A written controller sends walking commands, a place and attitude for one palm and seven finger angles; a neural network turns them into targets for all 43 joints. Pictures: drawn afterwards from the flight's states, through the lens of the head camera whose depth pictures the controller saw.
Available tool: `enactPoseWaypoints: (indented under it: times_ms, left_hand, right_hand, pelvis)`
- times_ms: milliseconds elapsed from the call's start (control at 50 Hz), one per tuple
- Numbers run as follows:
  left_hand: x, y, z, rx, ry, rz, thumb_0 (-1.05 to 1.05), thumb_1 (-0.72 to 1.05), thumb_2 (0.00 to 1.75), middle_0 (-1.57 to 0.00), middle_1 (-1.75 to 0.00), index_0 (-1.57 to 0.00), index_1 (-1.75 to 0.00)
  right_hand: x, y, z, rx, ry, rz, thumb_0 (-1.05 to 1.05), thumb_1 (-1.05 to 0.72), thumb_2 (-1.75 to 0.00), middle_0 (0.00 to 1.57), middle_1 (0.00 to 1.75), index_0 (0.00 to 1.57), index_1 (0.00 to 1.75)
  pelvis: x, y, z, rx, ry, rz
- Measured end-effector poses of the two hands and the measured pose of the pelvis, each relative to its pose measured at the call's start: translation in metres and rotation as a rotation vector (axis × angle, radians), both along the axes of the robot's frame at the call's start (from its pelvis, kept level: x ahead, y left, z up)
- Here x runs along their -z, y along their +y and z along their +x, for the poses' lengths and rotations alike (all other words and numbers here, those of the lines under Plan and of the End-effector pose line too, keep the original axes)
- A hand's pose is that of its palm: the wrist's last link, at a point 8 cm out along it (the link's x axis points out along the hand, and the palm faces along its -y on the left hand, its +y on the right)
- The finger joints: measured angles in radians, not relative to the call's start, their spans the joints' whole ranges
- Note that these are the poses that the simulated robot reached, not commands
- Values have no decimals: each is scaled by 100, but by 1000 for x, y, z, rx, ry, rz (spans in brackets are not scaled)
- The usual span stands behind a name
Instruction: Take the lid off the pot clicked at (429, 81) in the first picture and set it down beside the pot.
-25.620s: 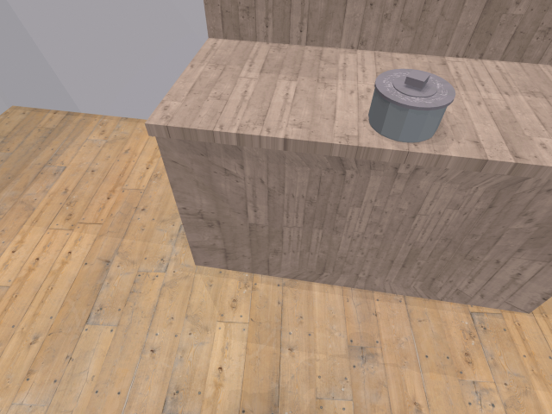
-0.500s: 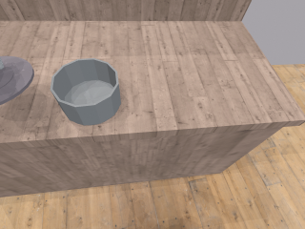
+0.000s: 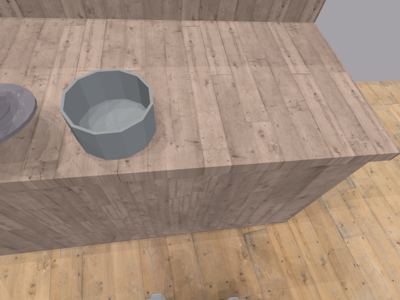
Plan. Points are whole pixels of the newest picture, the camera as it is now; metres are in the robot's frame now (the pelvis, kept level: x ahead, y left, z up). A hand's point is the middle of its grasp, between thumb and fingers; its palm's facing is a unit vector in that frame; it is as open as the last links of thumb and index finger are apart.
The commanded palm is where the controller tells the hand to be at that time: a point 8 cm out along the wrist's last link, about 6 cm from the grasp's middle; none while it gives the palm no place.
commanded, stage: lower the lid onto the table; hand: left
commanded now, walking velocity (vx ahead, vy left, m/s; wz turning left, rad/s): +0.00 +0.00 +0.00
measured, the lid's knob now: out of the picture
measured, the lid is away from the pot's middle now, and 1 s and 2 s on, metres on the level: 0.23 0.23 0.23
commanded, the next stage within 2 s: open the fingers wide in 1.38 s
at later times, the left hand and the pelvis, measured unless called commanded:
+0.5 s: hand out of the picture +0.44 +0.38 +0.09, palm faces -0.47 -0.21 -0.85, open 7.9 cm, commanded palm +0.51 +0.39 +0.17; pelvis -0.01 +0.00 -0.01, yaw -1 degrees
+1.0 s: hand out of the picture +0.45 +0.39 +0.07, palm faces -0.49 -0.21 -0.85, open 7.9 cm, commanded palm +0.51 +0.38 +0.13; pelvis -0.01 +0.01 -0.02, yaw -1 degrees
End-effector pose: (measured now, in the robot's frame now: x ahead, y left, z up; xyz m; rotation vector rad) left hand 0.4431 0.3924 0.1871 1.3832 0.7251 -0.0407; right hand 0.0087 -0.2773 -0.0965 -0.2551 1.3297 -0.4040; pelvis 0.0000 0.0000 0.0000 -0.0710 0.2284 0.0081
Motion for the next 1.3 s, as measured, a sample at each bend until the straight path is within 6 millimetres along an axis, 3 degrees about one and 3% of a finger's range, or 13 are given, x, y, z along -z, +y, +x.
enactPoseWaypoints:
  times_ms: [420,700,1300]
  left_hand:
    - [30,-11,4,67,27,-10,-1,25,74,-68,-97,-60,-92]
    - [50,-2,12,56,44,-18,-1,25,74,-68,-97,-60,-92]
    - [71,-1,12,81,53,6,0,22,71,-72,-100,-61,-97]
  right_hand:
    - [6,3,-9,9,7,-20,0,-90,-90,20,30,20,30]
    - [8,5,-26,45,63,-39,0,-90,-90,20,30,20,30]
    - [22,11,-33,32,98,-27,0,-90,-90,20,30,20,30]
  pelvis:
    - [7,2,-6,5,22,-9]
    - [14,4,-5,14,58,-17]
    - [27,7,-15,11,101,-29]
